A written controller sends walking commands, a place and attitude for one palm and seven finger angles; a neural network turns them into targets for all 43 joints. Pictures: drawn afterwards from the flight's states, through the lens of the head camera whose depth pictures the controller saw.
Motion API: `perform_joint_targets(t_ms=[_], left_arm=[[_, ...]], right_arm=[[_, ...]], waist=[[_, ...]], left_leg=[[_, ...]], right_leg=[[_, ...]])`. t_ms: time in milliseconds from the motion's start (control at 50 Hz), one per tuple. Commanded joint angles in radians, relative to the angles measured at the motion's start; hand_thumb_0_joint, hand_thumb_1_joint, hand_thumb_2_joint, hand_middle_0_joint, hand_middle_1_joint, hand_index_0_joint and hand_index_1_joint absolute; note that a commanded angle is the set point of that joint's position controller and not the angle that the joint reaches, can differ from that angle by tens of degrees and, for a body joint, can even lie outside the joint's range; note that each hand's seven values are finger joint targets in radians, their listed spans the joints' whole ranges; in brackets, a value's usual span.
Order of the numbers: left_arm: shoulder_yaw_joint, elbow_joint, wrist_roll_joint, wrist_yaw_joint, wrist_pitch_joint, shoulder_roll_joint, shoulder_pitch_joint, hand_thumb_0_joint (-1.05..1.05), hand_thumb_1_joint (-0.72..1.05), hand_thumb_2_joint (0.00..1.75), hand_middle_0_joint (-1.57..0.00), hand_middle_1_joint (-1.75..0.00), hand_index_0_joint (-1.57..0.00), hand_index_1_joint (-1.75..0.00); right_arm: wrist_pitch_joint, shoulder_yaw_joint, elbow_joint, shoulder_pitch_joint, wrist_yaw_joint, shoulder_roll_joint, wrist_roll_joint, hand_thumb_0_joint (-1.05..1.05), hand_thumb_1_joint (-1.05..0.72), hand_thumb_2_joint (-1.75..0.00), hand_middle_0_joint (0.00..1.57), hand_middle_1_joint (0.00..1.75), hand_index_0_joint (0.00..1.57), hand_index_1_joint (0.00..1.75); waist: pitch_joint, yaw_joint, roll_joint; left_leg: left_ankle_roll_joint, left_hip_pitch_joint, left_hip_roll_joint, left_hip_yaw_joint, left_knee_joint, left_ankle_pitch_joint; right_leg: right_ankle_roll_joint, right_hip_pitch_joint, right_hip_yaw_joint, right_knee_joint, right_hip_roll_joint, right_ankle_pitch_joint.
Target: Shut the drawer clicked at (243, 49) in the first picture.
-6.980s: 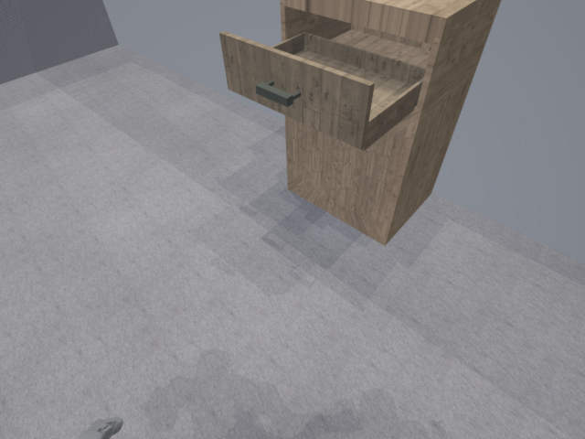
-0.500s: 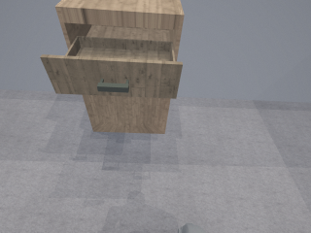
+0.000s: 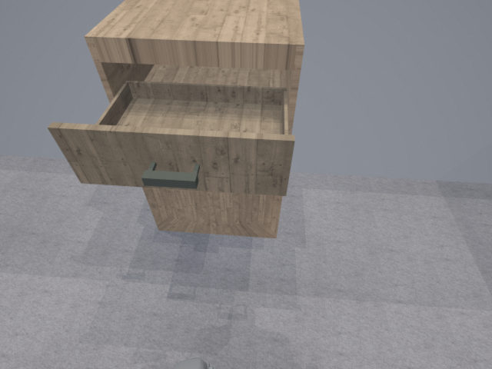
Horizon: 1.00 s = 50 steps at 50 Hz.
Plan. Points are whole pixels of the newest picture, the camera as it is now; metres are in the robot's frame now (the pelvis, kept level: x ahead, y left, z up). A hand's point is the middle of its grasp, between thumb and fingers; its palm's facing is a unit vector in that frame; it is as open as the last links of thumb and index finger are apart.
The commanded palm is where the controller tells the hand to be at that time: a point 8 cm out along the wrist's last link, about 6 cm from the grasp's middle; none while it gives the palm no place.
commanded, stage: take the last steps up to it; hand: left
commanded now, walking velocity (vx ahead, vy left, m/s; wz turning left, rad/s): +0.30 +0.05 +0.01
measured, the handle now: (172, 173) +0.52 +0.20 -0.01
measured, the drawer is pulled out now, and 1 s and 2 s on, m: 0.30 0.30 0.30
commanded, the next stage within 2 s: come to a stop and stand still in 0.50 s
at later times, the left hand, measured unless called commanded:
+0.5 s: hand (126, 348) +0.20 +0.25 -0.18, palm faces +0.03 -0.99 -0.16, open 7.4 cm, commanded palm none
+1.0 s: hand (155, 299) +0.29 +0.22 -0.17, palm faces -0.01 -0.97 -0.25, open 7.2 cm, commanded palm none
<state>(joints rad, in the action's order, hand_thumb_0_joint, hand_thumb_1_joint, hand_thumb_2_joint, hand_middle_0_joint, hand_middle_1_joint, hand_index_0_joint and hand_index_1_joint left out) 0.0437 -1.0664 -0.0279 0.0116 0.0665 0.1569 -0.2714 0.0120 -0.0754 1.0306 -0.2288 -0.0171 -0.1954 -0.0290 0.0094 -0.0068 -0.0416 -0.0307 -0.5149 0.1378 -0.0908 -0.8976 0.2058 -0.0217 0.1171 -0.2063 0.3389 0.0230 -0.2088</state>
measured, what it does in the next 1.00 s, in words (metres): walks ahead: left foot, then right foot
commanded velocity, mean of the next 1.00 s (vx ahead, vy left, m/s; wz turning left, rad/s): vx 0.05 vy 0.03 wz -0.02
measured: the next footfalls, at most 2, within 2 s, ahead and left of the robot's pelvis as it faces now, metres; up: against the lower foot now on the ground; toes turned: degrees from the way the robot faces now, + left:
left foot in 0.16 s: +0.16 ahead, +0.14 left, +0.00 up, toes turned +10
right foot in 0.72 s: +0.32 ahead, -0.07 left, +0.00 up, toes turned -8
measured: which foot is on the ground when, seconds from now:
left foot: up 0.00-0.14, down 0.16-0.74, up 0.76-1.00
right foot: down 0.00-0.18, up 0.20-0.70, down 0.72-1.00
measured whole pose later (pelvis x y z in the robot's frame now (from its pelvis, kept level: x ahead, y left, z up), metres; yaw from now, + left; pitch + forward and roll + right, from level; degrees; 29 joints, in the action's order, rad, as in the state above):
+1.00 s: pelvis +0.18 +0.04 -0.01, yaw -1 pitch -1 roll +1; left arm 0.04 -1.01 -0.04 0.05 -0.01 0.14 -0.09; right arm -0.04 -0.06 1.07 -0.22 0.02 -0.17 -0.01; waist 0.09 -0.01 -0.03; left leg -0.04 -0.36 0.04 -0.02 -0.97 0.48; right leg -0.04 0.37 -0.11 0.49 0.05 -0.10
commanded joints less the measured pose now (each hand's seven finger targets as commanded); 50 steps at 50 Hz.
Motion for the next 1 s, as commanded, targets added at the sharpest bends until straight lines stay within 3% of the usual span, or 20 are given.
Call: perform_joint_targets(t_ms=[0, 80, 120, 140, 160, 180, 240, 300, 400, 520, 580, 640, 680, 700, 720, 740, 780, 840, 920, 980], left_arm=[[0.025, 0.006, 0.0, 0.001, 0.016, 0.141, -0.109, 0.0, 0.9, 0.9, -0.2, -0.3, -0.2, -0.3], [0.031, -0.014, 0.0, 0.003, 0.002, 0.162, -0.117, 0.0, 0.9, 0.9, -0.2, -0.3, -0.2, -0.3], [0.028, -0.011, 0.006, 0.001, -0.007, 0.14, -0.098, 0.0, 0.9, 0.9, -0.2, -0.3, -0.2, -0.3], [0.019, 0.006, 0.013, -0.006, -0.01, 0.087, -0.117, 0.0, 0.9, 0.9, -0.2, -0.3, -0.2, -0.3], [0.008, 0.039, 0.013, -0.01, -0.008, 0.063, -0.081, 0.0, 0.9, 0.9, -0.2, -0.3, -0.2, -0.3], [0.014, 0.042, 0.003, -0.003, -0.011, 0.091, -0.036, 0.0, 0.9, 0.9, -0.2, -0.3, -0.2, -0.3], [0.02, 0.009, 0.006, -0.011, -0.015, 0.064, -0.026, 0.0, 0.9, 0.9, -0.2, -0.3, -0.2, -0.3], [0.02, -0.014, 0.005, -0.009, -0.034, 0.026, -0.097, 0.0, 0.9, 0.9, -0.2, -0.3, -0.2, -0.3], [0.022, 0.009, 0.003, -0.007, -0.058, 0.037, -0.054, 0.0, 0.9, 0.9, -0.2, -0.3, -0.2, -0.3], [0.013, 0.067, 0.003, -0.007, -0.063, 0.036, 0.105, 0.0, 0.9, 0.9, -0.2, -0.3, -0.2, -0.3], [0.006, 0.086, 0.004, -0.006, -0.062, 0.024, 0.158, 0.0, 0.9, 0.9, -0.2, -0.3, -0.2, -0.3], [0.001, 0.072, 0.006, 0.007, -0.055, 0.016, 0.098, 0.0, 0.9, 0.9, -0.2, -0.3, -0.2, -0.3], [0.009, 0.018, 0.003, 0.019, -0.038, 0.074, -0.062, 0.0, 0.9, 0.9, -0.2, -0.3, -0.2, -0.3], [0.021, 0.005, 0.003, 0.032, -0.03, 0.142, -0.108, 0.0, 0.9, 0.9, -0.2, -0.3, -0.2, -0.3], [0.025, -0.001, 0.012, 0.034, -0.028, 0.191, -0.122, 0.0, 0.9, 0.9, -0.2, -0.3, -0.2, -0.3], [0.023, 0.017, 0.012, 0.037, -0.031, 0.202, -0.084, 0.0, 0.9, 0.9, -0.2, -0.3, -0.2, -0.3], [0.023, 0.035, 0.009, 0.048, -0.032, 0.166, 0.001, 0.0, 0.9, 0.9, -0.2, -0.3, -0.2, -0.3], [0.026, 0.064, 0.004, 0.052, -0.047, 0.148, 0.087, 0.0, 0.9, 0.9, -0.2, -0.3, -0.2, -0.3], [0.039, 0.09, -0.005, 0.048, -0.065, 0.159, 0.116, 0.0, 0.9, 0.9, -0.2, -0.3, -0.2, -0.3], [0.044, 0.099, -0.013, 0.043, -0.078, 0.171, 0.12, 0.0, 0.9, 0.9, -0.2, -0.3, -0.2, -0.3]], right_arm=[[0.016, 0.01, -0.062, 0.038, -0.016, -0.002, 0.0, 0.0, -0.9, -0.9, 0.2, 0.3, 0.2, 0.3], [0.031, 0.014, -0.073, 0.043, -0.015, -0.016, 0.004, 0.0, -0.9, -0.9, 0.2, 0.3, 0.2, 0.3], [0.044, 0.005, -0.026, -0.111, -0.003, -0.066, 0.0, 0.0, -0.9, -0.9, 0.2, 0.3, 0.2, 0.3], [0.052, -0.018, -0.001, -0.225, 0.01, -0.164, -0.01, 0.0, -0.9, -0.9, 0.2, 0.3, 0.2, 0.3], [0.045, -0.031, 0.015, -0.302, 0.022, -0.233, -0.003, 0.0, -0.9, -0.9, 0.2, 0.3, 0.2, 0.3], [0.039, -0.019, 0.023, -0.278, 0.033, -0.199, -0.002, 0.0, -0.9, -0.9, 0.2, 0.3, 0.2, 0.3], [0.058, 0.015, -0.005, -0.139, 0.04, -0.093, 0.005, 0.0, -0.9, -0.9, 0.2, 0.3, 0.2, 0.3], [0.075, 0.021, 0.006, -0.122, 0.047, -0.045, 0.012, 0.0, -0.9, -0.9, 0.2, 0.3, 0.2, 0.3], [0.074, 0.027, 0.026, -0.152, 0.051, -0.047, 0.012, 0.0, -0.9, -0.9, 0.2, 0.3, 0.2, 0.3], [0.063, 0.03, 0.069, -0.236, 0.054, -0.051, 0.001, 0.0, -0.9, -0.9, 0.2, 0.3, 0.2, 0.3], [0.052, 0.029, 0.091, -0.271, 0.056, -0.053, -0.002, 0.0, -0.9, -0.9, 0.2, 0.3, 0.2, 0.3], [0.04, 0.035, 0.095, -0.23, 0.065, -0.04, 0.001, 0.0, -0.9, -0.9, 0.2, 0.3, 0.2, 0.3], [0.037, 0.036, 0.103, -0.231, 0.064, -0.038, 0.019, 0.0, -0.9, -0.9, 0.2, 0.3, 0.2, 0.3], [0.032, 0.033, 0.094, -0.257, 0.059, -0.005, 0.03, 0.0, -0.9, -0.9, 0.2, 0.3, 0.2, 0.3], [0.014, 0.027, 0.093, -0.297, 0.059, 0.006, 0.04, 0.0, -0.9, -0.9, 0.2, 0.3, 0.2, 0.3], [0.001, 0.019, 0.089, -0.291, 0.063, 0.005, 0.041, 0.0, -0.9, -0.9, 0.2, 0.3, 0.2, 0.3], [-0.027, 0.02, 0.087, -0.236, 0.061, 0.025, 0.038, 0.0, -0.9, -0.9, 0.2, 0.3, 0.2, 0.3], [-0.048, 0.015, 0.092, -0.213, 0.054, 0.04, 0.03, 0.0, -0.9, -0.9, 0.2, 0.3, 0.2, 0.3], [-0.064, 0.007, 0.066, -0.199, 0.04, 0.03, 0.018, 0.0, -0.9, -0.9, 0.2, 0.3, 0.2, 0.3], [-0.055, 0.011, 0.039, -0.172, 0.033, 0.02, 0.015, 0.0, -0.9, -0.9, 0.2, 0.3, 0.2, 0.3]], waist=[[0.085, 0.046, 0.132], [0.07, 0.033, 0.157], [0.012, -0.04, 0.04], [-0.068, -0.081, -0.179], [-0.082, -0.102, -0.314], [-0.05, -0.103, -0.214], [0.037, -0.033, -0.02], [0.016, 0.016, -0.052], [0.046, 0.022, -0.066], [0.109, -0.013, -0.044], [0.115, -0.033, -0.056], [0.086, 0.005, -0.049], [-0.03, 0.068, 0.04], [-0.112, 0.063, 0.163], [-0.167, 0.039, 0.197], [-0.13, 0.021, 0.157], [-0.104, 0.019, 0.222], [-0.069, -0.007, 0.104], [-0.061, -0.002, 0.153], [-0.057, 0.014, 0.216]], left_leg=[[-0.003, -0.009, -0.009, -0.013, 0.184, 0.02], [0.019, 0.15, -0.047, -0.048, 0.319, 0.048], [0.03, 0.441, -0.06, -0.046, 0.45, -0.002], [0.089, 0.617, 0.129, 0.196, 0.523, -0.011], [0.176, 0.68, 0.294, 0.416, 0.63, -0.085], [0.199, 0.639, 0.3, 0.387, 0.635, -0.11], [0.171, 0.476, 0.224, 0.202, 0.641, -0.337], [0.136, 0.437, 0.152, 0.059, 0.649, -0.525], [0.163, 0.468, 0.143, 0.041, 0.667, -0.555], [0.2, 0.52, 0.162, 0.061, 0.655, -0.553], [0.202, 0.53, 0.159, 0.055, 0.631, -0.538], [0.163, 0.466, 0.135, 0.024, 0.517, -0.689], [0.086, 0.417, 0.061, -0.008, 0.357, -0.558], [0.038, 0.262, -0.008, -0.021, 0.238, -0.214], [-0.002, 0.227, -0.099, -0.03, 0.101, 0.319], [0.002, 0.225, -0.102, 0.03, 0.014, 0.434], [-0.002, 0.206, -0.075, 0.083, -0.107, 0.426], [-0.006, 0.209, -0.083, 0.091, -0.142, 0.34], [-0.015, 0.208, -0.095, 0.071, -0.122, 0.254], [-0.007, 0.224, -0.098, 0.057, 0.027, 0.259]], right_leg=[[-0.128, -0.007, 0.203, -0.168, 0.293, 0.051], [-0.107, 0.008, 0.195, -0.079, 0.288, 0.072], [-0.056, 0.134, 0.112, 0.152, 0.205, 0.087], [-0.001, 0.293, 0.034, 0.416, 0.092, -0.08], [0.023, 0.469, 0.042, 0.675, 0.01, -0.383], [0.004, 0.507, 0.141, 0.802, 0.052, -0.367], [0.011, 0.49, 0.189, 0.881, 0.114, -0.166], [0.029, 0.434, 0.175, 0.856, 0.096, -0.071], [0.038, 0.502, 0.176, 0.79, 0.088, -0.022], [0.024, 0.515, 0.143, 0.582, 0.082, -0.045], [0.009, 0.462, 0.12, 0.473, 0.066, -0.071], [-0.003, 0.254, 0.122, 0.285, 0.036, -0.006], [0.006, -0.007, 0.145, 0.092, 0.06, 0.359], [-0.052, -0.185, 0.33, 0.14, 0.219, 0.797], [-0.188, -0.212, 0.437, 0.141, 0.389, 1.144], [-0.24, -0.123, 0.397, 0.113, 0.428, 1.177], [-0.245, -0.006, 0.407, 0.065, 0.389, 0.946], [-0.2, 0.119, 0.333, 0.026, 0.335, 0.692], [-0.165, 0.201, 0.323, -0.057, 0.291, 0.254], [-0.147, 0.196, 0.348, -0.105, 0.267, -0.052]])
